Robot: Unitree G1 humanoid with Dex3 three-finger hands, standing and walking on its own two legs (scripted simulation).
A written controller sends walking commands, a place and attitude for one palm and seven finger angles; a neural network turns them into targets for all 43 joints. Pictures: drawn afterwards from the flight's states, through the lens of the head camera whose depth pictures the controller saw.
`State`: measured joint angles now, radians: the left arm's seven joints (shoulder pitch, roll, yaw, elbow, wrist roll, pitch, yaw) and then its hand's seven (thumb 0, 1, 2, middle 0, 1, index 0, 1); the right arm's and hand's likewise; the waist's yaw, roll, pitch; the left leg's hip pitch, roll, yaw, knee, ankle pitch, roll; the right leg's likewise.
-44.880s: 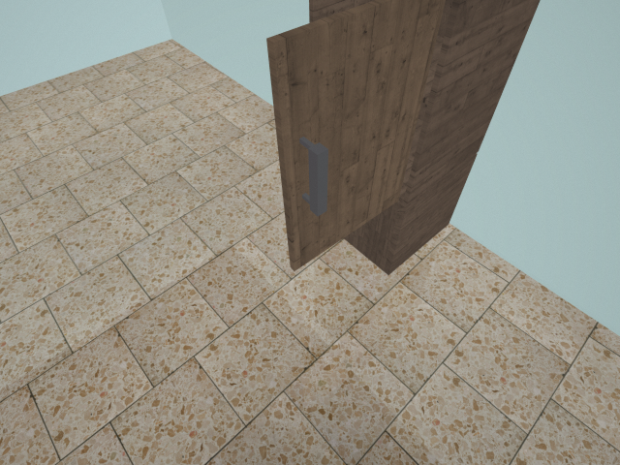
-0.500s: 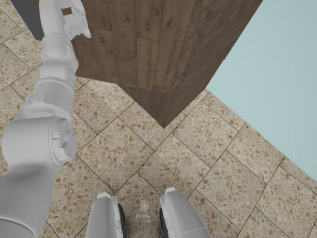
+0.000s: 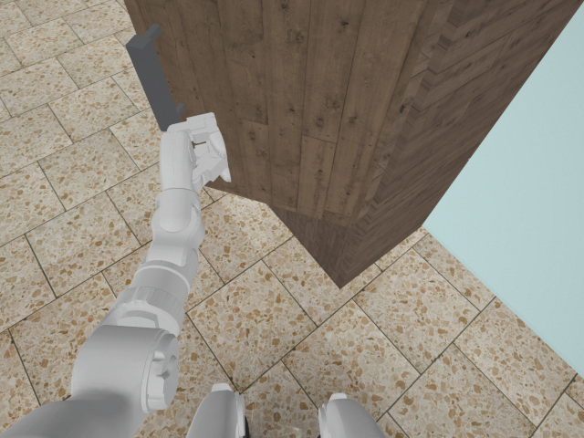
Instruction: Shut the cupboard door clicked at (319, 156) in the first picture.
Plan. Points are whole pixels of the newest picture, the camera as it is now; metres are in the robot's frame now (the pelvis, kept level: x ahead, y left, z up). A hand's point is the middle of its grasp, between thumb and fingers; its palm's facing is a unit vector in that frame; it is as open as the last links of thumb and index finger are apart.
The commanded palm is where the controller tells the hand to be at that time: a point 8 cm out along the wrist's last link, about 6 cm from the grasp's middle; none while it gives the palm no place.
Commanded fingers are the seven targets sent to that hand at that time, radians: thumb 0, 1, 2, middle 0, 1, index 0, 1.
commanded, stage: draw the hand back to the body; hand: left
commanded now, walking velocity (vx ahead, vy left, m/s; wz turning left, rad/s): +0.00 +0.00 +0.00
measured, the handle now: (163, 81) +0.64 +0.17 +0.07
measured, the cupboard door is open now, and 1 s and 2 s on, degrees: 35 35 35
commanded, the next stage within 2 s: step back with the hand held close in 1.70 s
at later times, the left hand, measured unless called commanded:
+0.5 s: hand (150, 181) +0.40 +0.14 +0.13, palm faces +0.06 -1.00 -0.01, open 3.1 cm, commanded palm +0.36 +0.19 +0.13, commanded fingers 0.00 0.90 0.90 -1.30 -1.50 -1.30 -1.50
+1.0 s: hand out of the picture +0.27 +0.23 +0.20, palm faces +0.24 -0.94 -0.26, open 3.8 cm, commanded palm +0.23 +0.28 +0.22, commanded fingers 0.00 0.90 0.90 -0.61 -0.75 -0.61 -0.75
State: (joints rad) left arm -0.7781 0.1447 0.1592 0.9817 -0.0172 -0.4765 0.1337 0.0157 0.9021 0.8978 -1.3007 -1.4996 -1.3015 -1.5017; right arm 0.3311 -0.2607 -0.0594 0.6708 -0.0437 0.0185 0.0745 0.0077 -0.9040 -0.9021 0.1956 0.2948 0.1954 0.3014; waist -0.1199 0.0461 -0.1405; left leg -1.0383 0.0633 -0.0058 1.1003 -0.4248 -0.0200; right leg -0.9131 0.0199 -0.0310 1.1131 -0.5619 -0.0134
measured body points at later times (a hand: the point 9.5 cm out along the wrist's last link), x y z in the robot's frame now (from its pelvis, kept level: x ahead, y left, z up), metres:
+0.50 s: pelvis +0.00 +0.00 +0.04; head +0.04 -0.01 +0.49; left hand +0.39 +0.20 +0.13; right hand +0.05 -0.25 -0.09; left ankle +0.05 +0.13 -0.65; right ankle -0.02 -0.11 -0.65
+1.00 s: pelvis +0.01 +0.03 +0.09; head +0.00 +0.01 +0.53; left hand +0.25 +0.28 +0.22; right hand +0.22 -0.17 +0.01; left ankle +0.05 +0.13 -0.65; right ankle -0.02 -0.11 -0.65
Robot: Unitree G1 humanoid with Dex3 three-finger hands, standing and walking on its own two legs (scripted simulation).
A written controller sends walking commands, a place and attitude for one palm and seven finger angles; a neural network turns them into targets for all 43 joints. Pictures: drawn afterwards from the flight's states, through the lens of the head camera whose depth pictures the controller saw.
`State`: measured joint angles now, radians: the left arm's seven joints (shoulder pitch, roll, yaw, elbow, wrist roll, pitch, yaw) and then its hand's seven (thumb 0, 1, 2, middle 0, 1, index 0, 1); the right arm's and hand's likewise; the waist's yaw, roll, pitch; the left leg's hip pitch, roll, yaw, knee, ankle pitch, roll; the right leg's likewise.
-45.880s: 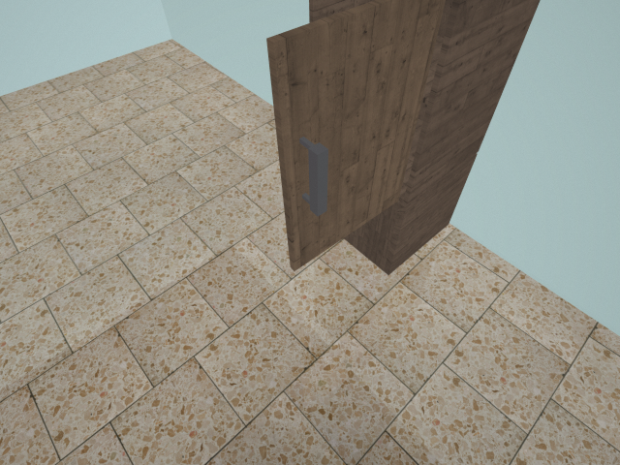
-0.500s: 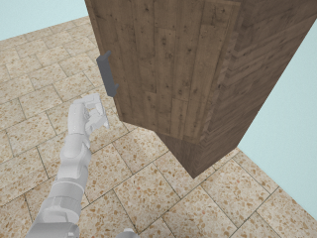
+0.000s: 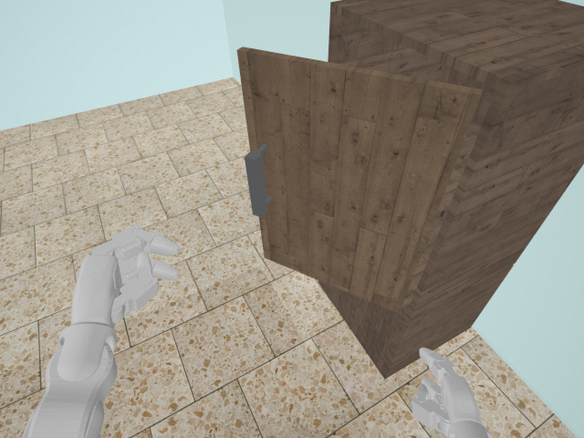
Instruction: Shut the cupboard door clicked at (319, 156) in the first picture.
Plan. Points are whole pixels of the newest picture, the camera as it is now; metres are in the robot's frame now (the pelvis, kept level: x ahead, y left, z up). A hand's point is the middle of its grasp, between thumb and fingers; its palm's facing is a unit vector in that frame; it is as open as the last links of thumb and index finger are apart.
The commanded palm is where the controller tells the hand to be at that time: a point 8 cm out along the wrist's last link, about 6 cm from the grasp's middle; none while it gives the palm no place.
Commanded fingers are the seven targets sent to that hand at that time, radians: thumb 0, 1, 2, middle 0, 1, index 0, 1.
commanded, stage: draw the hand back to the body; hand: left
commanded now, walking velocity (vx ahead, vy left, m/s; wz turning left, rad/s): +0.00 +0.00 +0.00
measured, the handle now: (261, 180) +0.63 +0.14 -0.02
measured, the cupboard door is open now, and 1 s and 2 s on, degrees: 35 35 35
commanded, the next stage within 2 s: step back with the hand held close in 0.70 s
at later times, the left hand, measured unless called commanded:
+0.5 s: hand (57, 315) +0.19 +0.26 +0.16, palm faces +0.49 -0.77 -0.42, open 7.1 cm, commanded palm +0.15 +0.29 +0.18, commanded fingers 0.00 0.90 0.90 -0.20 -0.30 -0.20 -0.30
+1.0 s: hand (83, 300) +0.21 +0.25 +0.15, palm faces +0.39 -0.79 -0.47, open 7.4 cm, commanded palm +0.15 +0.29 +0.18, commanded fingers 0.00 0.90 0.90 -0.20 -0.30 -0.20 -0.30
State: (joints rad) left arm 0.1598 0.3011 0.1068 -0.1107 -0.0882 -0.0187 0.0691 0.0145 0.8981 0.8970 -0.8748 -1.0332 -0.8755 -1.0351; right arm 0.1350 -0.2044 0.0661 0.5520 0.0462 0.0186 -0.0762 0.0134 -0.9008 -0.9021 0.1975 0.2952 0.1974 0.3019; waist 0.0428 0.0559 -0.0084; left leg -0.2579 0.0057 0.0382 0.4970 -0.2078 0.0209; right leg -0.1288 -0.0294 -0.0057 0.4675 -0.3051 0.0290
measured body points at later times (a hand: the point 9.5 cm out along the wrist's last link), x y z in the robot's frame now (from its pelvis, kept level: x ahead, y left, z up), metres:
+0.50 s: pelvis +0.01 -0.01 +0.00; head -0.01 -0.05 +0.45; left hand +0.16 +0.30 +0.18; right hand +0.20 -0.23 -0.09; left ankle +0.04 +0.10 -0.74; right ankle -0.03 -0.14 -0.74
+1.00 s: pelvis +0.02 -0.01 +0.00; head +0.02 -0.04 +0.45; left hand +0.19 +0.29 +0.18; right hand +0.20 -0.25 -0.09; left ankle +0.04 +0.10 -0.74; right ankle -0.03 -0.14 -0.74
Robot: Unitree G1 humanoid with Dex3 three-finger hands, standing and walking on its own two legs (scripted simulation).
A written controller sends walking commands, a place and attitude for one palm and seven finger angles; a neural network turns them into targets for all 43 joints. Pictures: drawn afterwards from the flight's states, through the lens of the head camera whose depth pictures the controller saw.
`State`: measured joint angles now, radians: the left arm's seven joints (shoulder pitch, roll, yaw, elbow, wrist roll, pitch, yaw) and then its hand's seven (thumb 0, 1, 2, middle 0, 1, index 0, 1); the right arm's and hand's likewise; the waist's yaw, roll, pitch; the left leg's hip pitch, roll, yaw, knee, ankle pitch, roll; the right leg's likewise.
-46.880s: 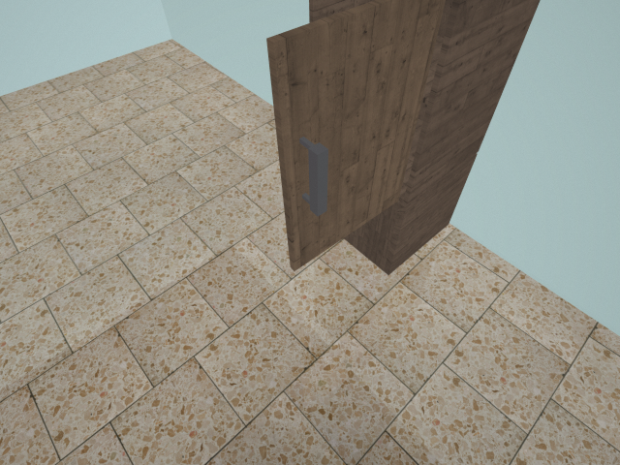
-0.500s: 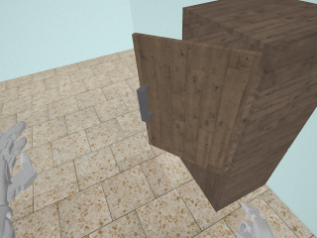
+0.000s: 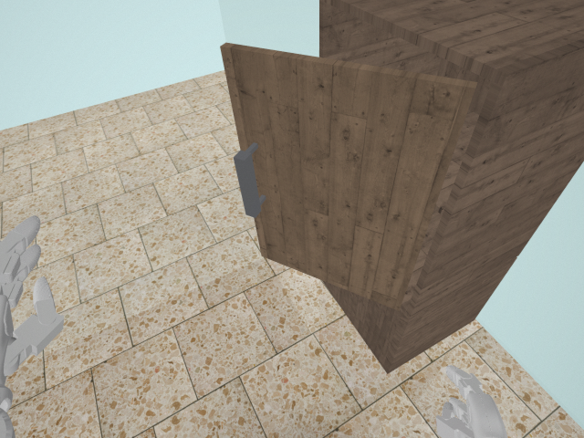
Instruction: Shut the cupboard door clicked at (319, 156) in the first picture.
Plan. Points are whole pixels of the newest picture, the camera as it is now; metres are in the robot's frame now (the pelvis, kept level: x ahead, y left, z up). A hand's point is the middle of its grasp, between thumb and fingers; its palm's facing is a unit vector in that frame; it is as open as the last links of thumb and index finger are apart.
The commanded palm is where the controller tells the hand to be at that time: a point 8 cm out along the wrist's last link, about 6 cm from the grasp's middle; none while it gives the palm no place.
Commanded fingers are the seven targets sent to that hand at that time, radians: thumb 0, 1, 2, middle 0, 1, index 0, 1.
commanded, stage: step back with the hand held close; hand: left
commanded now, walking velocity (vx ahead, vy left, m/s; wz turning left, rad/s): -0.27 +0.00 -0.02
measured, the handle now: (253, 180) +0.62 +0.14 -0.02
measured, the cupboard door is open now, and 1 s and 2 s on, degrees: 35 35 35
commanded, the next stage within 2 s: stop stepping back and stand still in 0.92 s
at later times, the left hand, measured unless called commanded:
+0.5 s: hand out of the picture +0.11 +0.30 +0.15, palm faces +0.44 -0.76 -0.48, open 7.4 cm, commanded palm +0.04 +0.33 +0.18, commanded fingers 0.00 0.90 0.90 -0.20 -0.30 -0.20 -0.30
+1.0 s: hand out of the picture -0.07 +0.31 +0.17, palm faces +0.52 -0.71 -0.48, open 7.4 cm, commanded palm -0.13 +0.34 +0.18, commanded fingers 0.00 0.90 0.90 -0.20 -0.30 -0.20 -0.30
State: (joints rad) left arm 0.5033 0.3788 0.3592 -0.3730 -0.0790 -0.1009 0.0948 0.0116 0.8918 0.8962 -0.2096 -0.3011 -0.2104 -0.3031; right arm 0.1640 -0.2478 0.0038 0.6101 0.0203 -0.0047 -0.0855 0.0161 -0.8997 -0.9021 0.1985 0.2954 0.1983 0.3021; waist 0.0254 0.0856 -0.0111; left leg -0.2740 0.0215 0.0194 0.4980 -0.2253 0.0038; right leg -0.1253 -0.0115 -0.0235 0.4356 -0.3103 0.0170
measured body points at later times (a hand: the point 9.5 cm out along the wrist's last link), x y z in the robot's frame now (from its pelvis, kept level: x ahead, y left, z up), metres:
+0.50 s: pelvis -0.09 +0.02 -0.01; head -0.08 +0.04 +0.44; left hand +0.08 +0.34 +0.18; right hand +0.10 -0.21 -0.08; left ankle +0.02 +0.12 -0.74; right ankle -0.06 -0.13 -0.74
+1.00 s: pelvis -0.24 +0.03 -0.03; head -0.22 +0.06 +0.41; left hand -0.10 +0.35 +0.20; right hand -0.03 -0.18 -0.11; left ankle -0.01 +0.13 -0.72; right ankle -0.24 -0.10 -0.74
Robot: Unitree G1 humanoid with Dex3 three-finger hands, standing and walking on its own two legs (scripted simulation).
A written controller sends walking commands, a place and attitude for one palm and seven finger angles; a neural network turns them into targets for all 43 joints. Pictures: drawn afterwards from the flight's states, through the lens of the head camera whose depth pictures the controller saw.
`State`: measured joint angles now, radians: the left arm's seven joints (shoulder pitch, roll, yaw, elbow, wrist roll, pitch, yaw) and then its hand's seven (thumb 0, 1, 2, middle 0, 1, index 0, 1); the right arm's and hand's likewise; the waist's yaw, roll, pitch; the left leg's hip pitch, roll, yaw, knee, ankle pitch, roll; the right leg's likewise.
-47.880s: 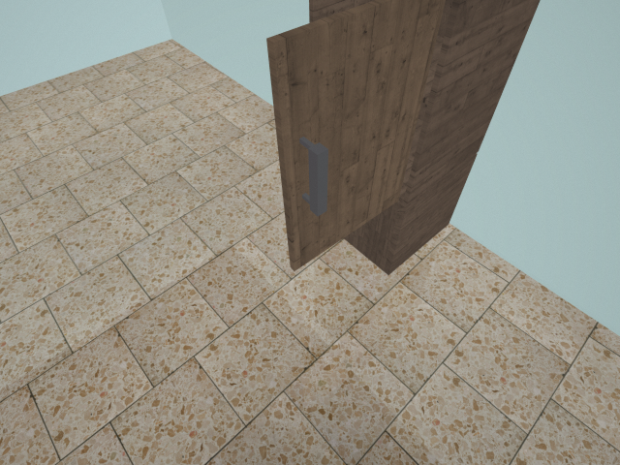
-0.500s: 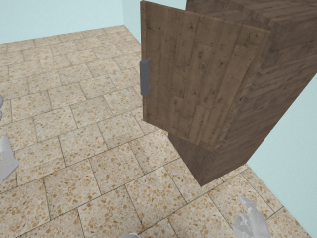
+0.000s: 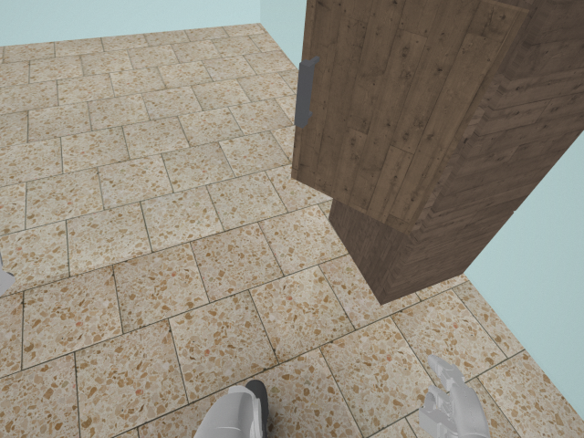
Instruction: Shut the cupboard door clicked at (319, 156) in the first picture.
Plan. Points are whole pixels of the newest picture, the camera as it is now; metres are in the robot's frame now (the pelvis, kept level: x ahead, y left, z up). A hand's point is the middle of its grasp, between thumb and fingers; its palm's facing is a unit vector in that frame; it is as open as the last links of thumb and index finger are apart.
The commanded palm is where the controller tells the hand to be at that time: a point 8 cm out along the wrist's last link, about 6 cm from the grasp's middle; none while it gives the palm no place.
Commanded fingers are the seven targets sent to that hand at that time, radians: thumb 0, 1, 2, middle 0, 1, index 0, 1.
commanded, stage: stop stepping back and stand still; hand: left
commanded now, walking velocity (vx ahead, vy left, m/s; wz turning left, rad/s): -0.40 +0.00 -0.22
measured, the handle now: (308, 92) +0.86 +0.01 +0.01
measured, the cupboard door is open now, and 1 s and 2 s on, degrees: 35 35 35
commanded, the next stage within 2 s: let the arm hang, fingers relaxed in 1.44 s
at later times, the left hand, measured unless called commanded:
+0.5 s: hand out of the picture +0.06 +0.30 +0.23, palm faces +0.30 -0.82 -0.48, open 7.4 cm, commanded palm +0.03 +0.35 +0.21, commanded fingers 0.00 0.90 0.90 -0.20 -0.30 -0.20 -0.30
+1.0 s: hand out of the picture +0.07 +0.37 +0.23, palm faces +0.32 -0.78 -0.54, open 7.4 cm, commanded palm +0.02 +0.41 +0.21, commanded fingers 0.00 0.90 0.90 -0.20 -0.30 -0.20 -0.30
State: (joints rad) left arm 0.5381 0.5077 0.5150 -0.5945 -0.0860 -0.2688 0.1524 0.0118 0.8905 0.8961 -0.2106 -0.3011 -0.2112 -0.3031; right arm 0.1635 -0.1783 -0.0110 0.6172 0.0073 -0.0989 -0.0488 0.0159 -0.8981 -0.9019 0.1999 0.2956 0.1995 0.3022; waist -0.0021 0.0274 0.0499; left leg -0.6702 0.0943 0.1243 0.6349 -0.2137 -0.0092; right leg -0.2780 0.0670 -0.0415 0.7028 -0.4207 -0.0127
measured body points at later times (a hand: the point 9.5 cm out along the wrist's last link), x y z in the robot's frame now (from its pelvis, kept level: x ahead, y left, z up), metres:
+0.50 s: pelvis -0.15 +0.08 +0.02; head -0.16 +0.10 +0.47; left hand +0.04 +0.34 +0.26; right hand -0.02 -0.17 -0.05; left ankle -0.02 +0.15 -0.66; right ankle -0.19 +0.01 -0.71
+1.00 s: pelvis -0.16 +0.13 +0.04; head -0.14 +0.15 +0.49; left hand +0.05 +0.41 +0.26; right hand -0.05 -0.09 -0.06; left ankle -0.12 +0.24 -0.70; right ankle -0.17 +0.01 -0.68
